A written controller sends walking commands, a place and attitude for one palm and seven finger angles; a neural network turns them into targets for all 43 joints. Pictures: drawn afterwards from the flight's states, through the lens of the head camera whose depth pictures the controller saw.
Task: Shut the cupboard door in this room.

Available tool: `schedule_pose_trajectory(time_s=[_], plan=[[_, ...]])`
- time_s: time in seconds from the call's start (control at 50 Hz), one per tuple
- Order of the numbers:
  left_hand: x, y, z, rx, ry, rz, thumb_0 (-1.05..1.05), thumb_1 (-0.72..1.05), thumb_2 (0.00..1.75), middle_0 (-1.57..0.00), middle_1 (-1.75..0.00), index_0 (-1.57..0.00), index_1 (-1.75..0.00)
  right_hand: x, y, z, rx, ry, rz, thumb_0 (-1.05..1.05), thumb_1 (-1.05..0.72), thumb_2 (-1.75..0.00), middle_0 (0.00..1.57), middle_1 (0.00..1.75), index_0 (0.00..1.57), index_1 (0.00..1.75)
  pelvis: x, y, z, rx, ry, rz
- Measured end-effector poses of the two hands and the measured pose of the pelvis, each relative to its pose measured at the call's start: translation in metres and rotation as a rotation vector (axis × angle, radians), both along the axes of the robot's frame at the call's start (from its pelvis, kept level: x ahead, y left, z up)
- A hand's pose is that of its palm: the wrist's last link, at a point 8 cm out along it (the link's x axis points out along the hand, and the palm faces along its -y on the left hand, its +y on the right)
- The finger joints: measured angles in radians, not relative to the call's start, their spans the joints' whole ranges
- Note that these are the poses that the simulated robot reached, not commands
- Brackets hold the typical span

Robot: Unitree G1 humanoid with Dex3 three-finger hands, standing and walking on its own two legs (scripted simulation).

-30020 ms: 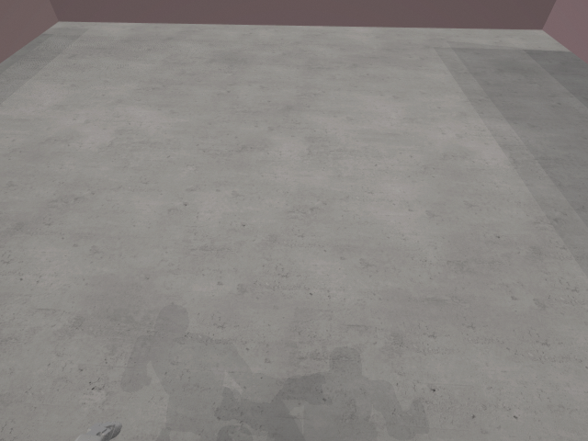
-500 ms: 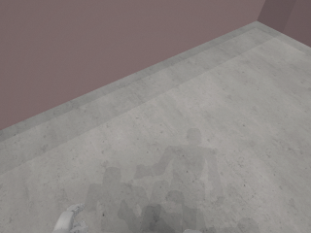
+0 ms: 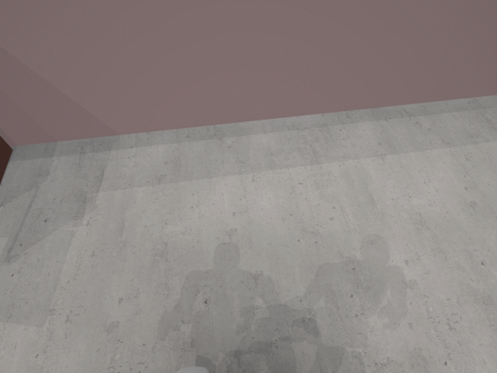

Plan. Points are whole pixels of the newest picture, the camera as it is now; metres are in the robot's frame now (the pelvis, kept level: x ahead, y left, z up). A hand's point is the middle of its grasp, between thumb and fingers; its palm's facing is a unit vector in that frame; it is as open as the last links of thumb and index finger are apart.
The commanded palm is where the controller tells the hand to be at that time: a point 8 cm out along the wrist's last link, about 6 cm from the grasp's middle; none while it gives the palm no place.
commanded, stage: walk to a spot facing it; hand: left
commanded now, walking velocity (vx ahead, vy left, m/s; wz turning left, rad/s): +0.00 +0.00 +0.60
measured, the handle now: out of the picture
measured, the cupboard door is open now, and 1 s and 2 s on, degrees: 82 82 82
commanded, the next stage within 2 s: turn to face it in 1.94 s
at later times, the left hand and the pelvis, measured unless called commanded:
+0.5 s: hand (126, 345) +0.17 +0.23 -0.13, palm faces +0.20 -0.95 -0.25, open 7.4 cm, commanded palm none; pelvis +0.08 +0.00 +0.00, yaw +15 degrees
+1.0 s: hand out of the picture +0.06 +0.16 -0.17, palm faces +0.61 -0.77 -0.19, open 7.4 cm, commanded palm none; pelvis +0.25 +0.08 -0.01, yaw +33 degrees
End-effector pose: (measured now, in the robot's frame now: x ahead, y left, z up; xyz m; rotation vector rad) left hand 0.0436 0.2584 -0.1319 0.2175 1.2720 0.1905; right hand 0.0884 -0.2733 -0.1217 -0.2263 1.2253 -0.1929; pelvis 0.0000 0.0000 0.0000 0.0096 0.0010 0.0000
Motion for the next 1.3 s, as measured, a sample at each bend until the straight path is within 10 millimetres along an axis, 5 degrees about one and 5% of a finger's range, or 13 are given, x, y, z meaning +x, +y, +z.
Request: schedule_pose_trajectory(time_s=[0.1,0.2,0.36,0.46,0.54,0.66,0.78,0.92,1.02,1.08,1.14,1.3], plan=[[-0.031,0.036,-0.014,0.003,0.074,0.095,0.01,0.91,0.89,-0.20,-0.30,-0.20,-0.30,0.038,0.033,0.014,-0.027,-0.089,0.103,0.00,-0.91,-0.90,0.20,0.30,0.20,0.30,0.001,0.017,-0.003,-0.012,-0.002,0.046],[-0.022,0.046,0.000,-0.021,0.019,0.133,0.01,0.91,0.89,-0.20,-0.30,-0.20,-0.30,0.044,0.053,0.024,-0.021,-0.086,0.148,0.00,-0.91,-0.90,0.20,0.30,0.20,0.30,0.009,0.026,0.010,-0.038,-0.002,0.104],[0.031,0.039,0.018,-0.021,-0.114,0.143,0.01,0.91,0.89,-0.20,-0.30,-0.20,-0.30,0.033,0.058,0.013,0.032,0.007,0.158,0.00,-0.90,-0.90,0.20,0.30,0.20,0.30,0.038,0.021,0.015,-0.020,0.007,0.187],[0.082,0.023,0.029,-0.001,-0.184,0.130,0.01,0.91,0.89,-0.20,-0.30,-0.20,-0.30,0.030,0.040,-0.003,0.056,0.109,0.144,0.00,-0.90,-0.89,0.20,0.30,0.20,0.30,0.066,0.006,0.011,-0.007,0.020,0.236],[0.114,0.008,0.030,0.036,-0.268,0.146,0.01,0.91,0.89,-0.20,-0.30,-0.20,-0.30,0.048,0.018,-0.026,0.060,0.186,0.168,0.00,-0.90,-0.90,0.20,0.30,0.20,0.30,0.095,-0.010,-0.003,-0.003,0.016,0.299],[0.090,-0.013,0.035,0.037,-0.207,0.300,0.01,0.91,0.89,-0.20,-0.30,-0.21,-0.30,0.136,0.017,-0.018,0.062,0.156,0.290,0.01,-0.91,-0.90,0.20,0.30,0.20,0.30,0.134,-0.012,0.009,0.015,-0.005,0.392],[0.041,-0.037,0.024,-0.018,-0.019,0.464,0.01,0.91,0.89,-0.20,-0.30,-0.21,-0.30,0.247,0.057,-0.003,0.067,0.037,0.417,0.01,-0.91,-0.90,0.19,0.30,0.20,0.30,0.174,0.002,0.016,0.014,-0.003,0.469],[-0.001,-0.060,0.007,-0.126,0.193,0.643,0.01,0.91,0.89,-0.20,-0.30,-0.20,-0.30,0.362,0.160,0.001,0.081,-0.041,0.628,0.01,-0.91,-0.90,0.19,0.30,0.19,0.30,0.220,0.042,0.006,-0.013,0.008,0.549],[-0.008,-0.049,-0.010,-0.211,0.322,0.728,0.01,0.91,0.89,-0.20,-0.30,-0.20,-0.30,0.425,0.252,-0.009,0.100,-0.143,0.743,0.00,-0.91,-0.90,0.19,0.30,0.20,0.30,0.253,0.093,-0.015,-0.019,0.011,0.588],[0.015,-0.015,-0.013,-0.204,0.306,0.742,0.01,0.91,0.89,-0.20,-0.30,-0.20,-0.30,0.436,0.282,-0.008,0.113,-0.163,0.744,0.00,-0.91,-0.90,0.19,0.30,0.20,0.30,0.268,0.115,-0.012,-0.021,-0.008,0.602],[0.060,0.034,-0.010,-0.151,0.198,0.723,0.01,0.91,0.89,-0.20,-0.30,-0.20,-0.30,0.432,0.291,-0.001,0.108,-0.122,0.721,0.00,-0.91,-0.90,0.20,0.30,0.20,0.30,0.286,0.132,-0.001,-0.019,-0.021,0.613],[0.207,0.143,0.008,-0.043,-0.109,0.631,0.01,0.91,0.89,-0.20,-0.30,-0.20,-0.30,0.434,0.266,0.009,0.031,-0.017,0.597,-0.02,-0.95,-0.89,0.20,0.30,0.20,0.30,0.343,0.169,0.014,0.007,-0.023,0.629]])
